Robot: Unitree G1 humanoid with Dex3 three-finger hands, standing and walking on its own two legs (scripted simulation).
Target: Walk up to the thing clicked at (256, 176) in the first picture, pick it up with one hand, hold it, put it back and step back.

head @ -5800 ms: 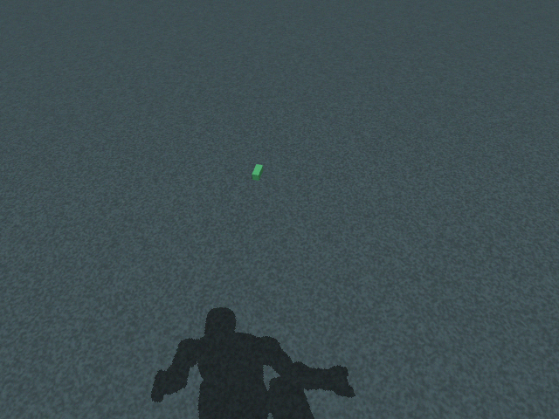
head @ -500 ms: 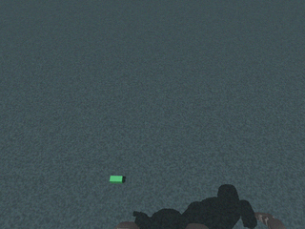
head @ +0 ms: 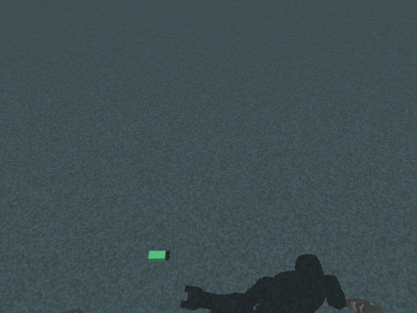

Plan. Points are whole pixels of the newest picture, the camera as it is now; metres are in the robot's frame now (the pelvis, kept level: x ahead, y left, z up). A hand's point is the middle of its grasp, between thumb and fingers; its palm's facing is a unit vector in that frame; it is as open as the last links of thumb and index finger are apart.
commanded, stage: walk up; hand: left
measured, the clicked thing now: (157, 255) +0.47 +0.26 -0.76
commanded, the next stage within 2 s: stand in 0.62 s
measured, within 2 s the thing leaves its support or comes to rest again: neither
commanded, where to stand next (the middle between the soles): +0.09 +0.02 m, yaw +1 degrees
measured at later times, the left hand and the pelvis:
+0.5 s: hand out of the picture +0.08 +0.25 -0.15, palm faces -0.02 -0.93 -0.36, open 7.4 cm; pelvis +0.00 -0.01 +0.01, yaw +0 degrees
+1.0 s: hand out of the picture +0.10 +0.23 -0.15, palm faces -0.03 -0.94 -0.33, open 7.4 cm; pelvis +0.01 -0.02 +0.01, yaw +0 degrees
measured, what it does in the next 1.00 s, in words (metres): stands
